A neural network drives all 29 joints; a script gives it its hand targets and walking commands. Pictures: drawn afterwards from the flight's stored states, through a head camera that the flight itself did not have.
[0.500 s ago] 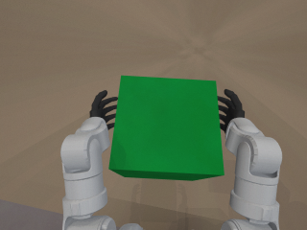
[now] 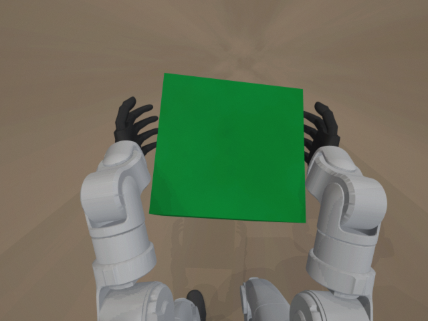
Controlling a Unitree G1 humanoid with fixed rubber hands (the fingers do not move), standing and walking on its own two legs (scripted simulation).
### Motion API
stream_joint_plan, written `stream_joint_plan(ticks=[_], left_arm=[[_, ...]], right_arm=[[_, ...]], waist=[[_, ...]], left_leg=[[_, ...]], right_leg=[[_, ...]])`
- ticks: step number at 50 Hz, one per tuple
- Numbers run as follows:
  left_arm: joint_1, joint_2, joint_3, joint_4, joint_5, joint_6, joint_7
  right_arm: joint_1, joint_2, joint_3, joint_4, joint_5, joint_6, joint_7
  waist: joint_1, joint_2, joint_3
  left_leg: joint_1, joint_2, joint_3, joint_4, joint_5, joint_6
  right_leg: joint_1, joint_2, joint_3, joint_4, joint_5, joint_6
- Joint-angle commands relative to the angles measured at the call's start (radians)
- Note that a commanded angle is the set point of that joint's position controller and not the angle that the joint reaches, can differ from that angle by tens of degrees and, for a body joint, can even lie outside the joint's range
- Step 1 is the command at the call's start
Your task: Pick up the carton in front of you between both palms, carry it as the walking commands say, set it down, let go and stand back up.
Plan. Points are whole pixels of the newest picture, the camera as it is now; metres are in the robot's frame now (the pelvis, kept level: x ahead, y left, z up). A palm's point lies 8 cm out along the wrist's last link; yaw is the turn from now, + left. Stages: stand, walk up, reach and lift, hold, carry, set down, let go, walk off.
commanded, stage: carry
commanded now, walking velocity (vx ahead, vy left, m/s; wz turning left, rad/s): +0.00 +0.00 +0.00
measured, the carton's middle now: (219, 164) +0.38 -0.01 +0.02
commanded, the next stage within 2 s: none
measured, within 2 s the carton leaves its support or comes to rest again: neither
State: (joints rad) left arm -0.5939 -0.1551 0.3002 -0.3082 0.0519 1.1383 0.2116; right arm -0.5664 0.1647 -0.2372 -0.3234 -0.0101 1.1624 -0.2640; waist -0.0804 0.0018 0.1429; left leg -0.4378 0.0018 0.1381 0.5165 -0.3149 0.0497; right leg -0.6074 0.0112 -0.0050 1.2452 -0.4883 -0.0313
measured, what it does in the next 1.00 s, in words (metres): climbs: right foot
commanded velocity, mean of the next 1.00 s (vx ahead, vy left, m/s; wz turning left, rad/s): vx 0.00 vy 0.00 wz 0.00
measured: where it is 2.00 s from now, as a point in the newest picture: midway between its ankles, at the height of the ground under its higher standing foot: (223, 314)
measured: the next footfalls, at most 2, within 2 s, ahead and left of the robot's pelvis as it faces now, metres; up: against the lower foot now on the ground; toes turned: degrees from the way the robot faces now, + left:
right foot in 0.14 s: +0.19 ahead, -0.12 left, +0.01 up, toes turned -3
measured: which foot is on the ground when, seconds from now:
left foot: down 0.00-1.00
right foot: up 0.00-0.12, down 0.14-1.00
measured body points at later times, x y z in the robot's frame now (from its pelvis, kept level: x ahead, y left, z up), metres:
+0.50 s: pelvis +0.16 -0.02 +0.02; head +0.18 -0.02 +0.47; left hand +0.52 +0.15 +0.15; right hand +0.54 -0.15 +0.15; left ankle +0.07 +0.08 -0.71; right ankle +0.15 -0.12 -0.71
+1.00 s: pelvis +0.17 -0.01 +0.03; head +0.19 +0.00 +0.48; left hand +0.51 +0.16 +0.15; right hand +0.53 -0.14 +0.15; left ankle +0.07 +0.08 -0.71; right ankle +0.15 -0.11 -0.70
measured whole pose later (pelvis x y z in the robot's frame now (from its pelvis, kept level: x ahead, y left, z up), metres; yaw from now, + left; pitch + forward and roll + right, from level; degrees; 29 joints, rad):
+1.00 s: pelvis +0.17 -0.01 +0.03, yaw +3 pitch +3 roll -1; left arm -0.52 -0.18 0.26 -0.09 0.14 1.11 0.22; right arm -0.54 0.16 -0.27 -0.06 -0.13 1.12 -0.24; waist 0.00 0.02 -0.04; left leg -0.12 0.02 0.11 0.44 -0.32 -0.02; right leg -0.26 -0.01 -0.11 0.50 -0.33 -0.03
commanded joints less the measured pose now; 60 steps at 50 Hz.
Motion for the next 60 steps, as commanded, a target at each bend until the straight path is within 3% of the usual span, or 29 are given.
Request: stream_joint_plan(ticks=[1, 4, 6, 7, 8, 9, 10, 12, 13, 15, 17, 19, 26, 32, 35, 39, 41, 44, 46, 48, 50, 52, 56, 60], left_arm=[[-0.505, -0.697, -0.659, -0.059, -0.218, 0.0, -0.069], [-0.495, -0.649, -0.671, -0.057, -0.212, 0.021, -0.065], [-0.502, -0.635, -0.676, -0.033, -0.222, 0.042, -0.071], [-0.517, -0.63, -0.677, -0.019, -0.228, 0.054, -0.077], [-0.541, -0.619, -0.673, 0.005, -0.232, 0.065, -0.081], [-0.54, -0.637, -0.675, 0.035, -0.239, 0.074, -0.082], [-0.546, -0.656, -0.674, 0.042, -0.245, 0.084, -0.088], [-0.601, -0.711, -0.679, 0.067, -0.266, 0.102, -0.108], [-0.63, -0.74, -0.684, 0.078, -0.278, 0.105, -0.118], [-0.689, -0.775, -0.687, 0.09, -0.297, 0.107, -0.129], [-0.683, -0.789, -0.671, 0.143, -0.298, 0.11, -0.129], [-0.675, -0.806, -0.652, 0.185, -0.289, 0.111, -0.128], [-0.642, -0.938, -0.624, 0.329, -0.237, 0.058, -0.15], [-0.643, -0.969, -0.669, 0.274, -0.236, -0.01, -0.145], [-0.607, -0.94, -0.687, 0.244, -0.232, -0.021, -0.137], [-0.558, -0.908, -0.7, 0.222, -0.222, -0.022, -0.134], [-0.543, -0.898, -0.703, 0.217, -0.22, -0.021, -0.134], [-0.526, -0.887, -0.703, 0.215, -0.216, -0.019, -0.133], [-0.524, -0.883, -0.701, 0.218, -0.215, -0.018, -0.131], [-0.522, -0.878, -0.699, 0.225, -0.215, -0.017, -0.131], [-0.519, -0.875, -0.697, 0.233, -0.214, -0.016, -0.13], [-0.515, -0.872, -0.69, 0.244, -0.211, -0.014, -0.129], [-0.508, -0.866, -0.667, 0.27, -0.196, -0.013, -0.124], [-0.504, -0.869, -0.647, 0.305, -0.183, -0.015, -0.12]], right_arm=[[-0.684, 0.728, 0.737, -0.163, 0.365, -0.021, 0.17], [-0.628, 0.68, 0.711, -0.115, 0.333, 0.003, 0.167], [-0.615, 0.653, 0.69, -0.064, 0.311, 0.023, 0.163], [-0.609, 0.642, 0.676, -0.034, 0.292, 0.034, 0.159], [-0.611, 0.634, 0.658, -0.005, 0.277, 0.049, 0.157], [-0.609, 0.633, 0.644, 0.025, 0.268, 0.066, 0.157], [-0.628, 0.647, 0.635, 0.04, 0.261, 0.076, 0.159], [-0.66, 0.704, 0.612, 0.098, 0.247, 0.088, 0.165], [-0.675, 0.725, 0.604, 0.115, 0.243, 0.089, 0.167], [-0.697, 0.746, 0.578, 0.143, 0.223, 0.086, 0.167], [-0.676, 0.742, 0.552, 0.197, 0.202, 0.09, 0.163], [-0.656, 0.757, 0.536, 0.237, 0.187, 0.09, 0.163], [-0.676, 0.897, 0.542, 0.335, 0.177, 0.035, 0.198], [-0.695, 0.939, 0.602, 0.279, 0.208, -0.033, 0.205], [-0.66, 0.91, 0.62, 0.248, 0.211, -0.045, 0.2], [-0.608, 0.879, 0.631, 0.232, 0.207, -0.045, 0.199], [-0.592, 0.87, 0.632, 0.23, 0.206, -0.043, 0.2], [-0.571, 0.858, 0.629, 0.232, 0.2, -0.042, 0.2], [-0.564, 0.85, 0.624, 0.234, 0.194, -0.041, 0.199], [-0.558, 0.842, 0.619, 0.237, 0.188, -0.042, 0.197], [-0.552, 0.836, 0.614, 0.243, 0.183, -0.041, 0.195], [-0.549, 0.834, 0.608, 0.253, 0.179, -0.038, 0.194], [-0.543, 0.836, 0.59, 0.288, 0.174, -0.035, 0.193], [-0.536, 0.839, 0.57, 0.321, 0.165, -0.036, 0.194]], waist=[[0.014, 0.089, -0.712], [0.027, 0.168, -0.708], [0.068, 0.141, -0.706], [0.085, 0.118, -0.701], [0.091, -0.043, -0.736], [0.094, -0.164, -0.775], [0.104, -0.199, -0.746], [0.112, -0.146, -0.685], [0.103, -0.12, -0.674], [0.101, -0.07, -0.677], [0.1, -0.002, -0.691], [0.094, 0.022, -0.69], [0.089, -0.018, -0.62], [0.082, 0.038, -0.636], [0.081, 0.022, -0.649], [0.078, -0.02, -0.641], [0.079, -0.009, -0.633], [0.076, 0.049, -0.63], [0.074, 0.065, -0.613], [0.073, 0.051, -0.61], [0.072, 0.014, -0.616], [0.074, -0.006, -0.61], [0.076, 0.03, -0.597], [0.08, 0.042, -0.581]], left_leg=[[0.625, 0.256, -0.241, -0.031, 0.802, 0.168], [0.509, 0.196, -0.123, 0.016, 0.755, 0.122], [0.424, 0.167, -0.064, 0.095, 0.646, 0.076], [0.322, 0.151, -0.061, 0.123, 0.54, 0.037], [0.16, 0.112, -0.057, 0.224, 0.235, -0.036], [0.099, 0.055, -0.084, 0.221, -0.095, -0.051], [0.06, 0.032, -0.088, 0.2, -0.19, -0.056], [0.077, 0.026, -0.1, 0.082, -0.127, -0.056], [0.16, 0.034, -0.093, -0.022, -0.018, -0.059], [0.304, 0.057, -0.101, -0.029, 0.229, -0.059], [0.411, 0.086, -0.111, 0.02, 0.477, -0.058], [0.438, 0.106, -0.118, 0.045, 0.594, -0.049], [0.382, 0.107, -0.098, 0.004, 0.53, -0.051], [0.48, 0.147, -0.117, 0.01, 0.795, -0.039], [0.448, 0.14, -0.106, 0.019, 0.762, -0.041], [0.404, 0.115, -0.088, -0.044, 0.606, -0.05], [0.446, 0.12, -0.09, -0.071, 0.666, -0.051], [0.543, 0.153, -0.105, -0.039, 0.9, -0.041], [0.551, 0.16, -0.102, -0.026, 0.95, -0.035], [0.504, 0.154, -0.096, -0.025, 0.886, -0.038], [0.446, 0.142, -0.092, -0.044, 0.725, -0.048], [0.438, 0.134, -0.09, -0.068, 0.639, -0.052], [0.496, 0.161, -0.105, -0.058, 0.735, -0.043], [0.47, 0.168, -0.109, -0.053, 0.633, -0.032]], right_leg=[[-0.035, -0.022, -0.009, -0.256, 0.009, 0.02], [0.147, 0.023, -0.088, -0.504, 0.156, 0.026], [0.329, 0.04, -0.125, -0.726, 0.391, 0.017], [0.462, -0.021, -0.067, -0.781, 0.499, -0.004], [0.654, -0.227, 0.15, -0.678, 1.0, -0.086], [0.743, -0.296, 0.251, -0.662, 1.175, -0.171], [0.749, -0.308, 0.276, -0.684, 1.164, -0.195], [0.725, -0.265, 0.21, -0.678, 1.148, -0.159], [0.676, -0.227, 0.145, -0.662, 1.106, -0.128], [0.604, -0.174, 0.085, -0.643, 1.012, -0.076], [0.531, -0.142, 0.051, -0.628, 0.91, -0.057], [0.503, -0.123, 0.027, -0.617, 0.843, -0.053], [0.533, -0.139, 0.013, -0.626, 0.919, -0.055], [0.495, -0.107, -0.024, -0.639, 0.736, -0.036], [0.555, -0.115, -0.021, -0.649, 0.826, -0.044], [0.613, -0.143, -0.008, -0.654, 0.986, -0.057], [0.583, -0.137, -0.016, -0.658, 0.938, -0.052], [0.484, -0.105, -0.048, -0.673, 0.749, -0.032], [0.464, -0.087, -0.066, -0.715, 0.672, -0.023], [0.513, -0.096, -0.061, -0.727, 0.737, -0.026], [0.571, -0.13, -0.036, -0.701, 0.885, -0.038], [0.567, -0.147, -0.027, -0.693, 0.914, -0.047], [0.471, -0.129, -0.041, -0.678, 0.69, -0.037], [0.448, -0.13, -0.033, -0.664, 0.562, -0.041]])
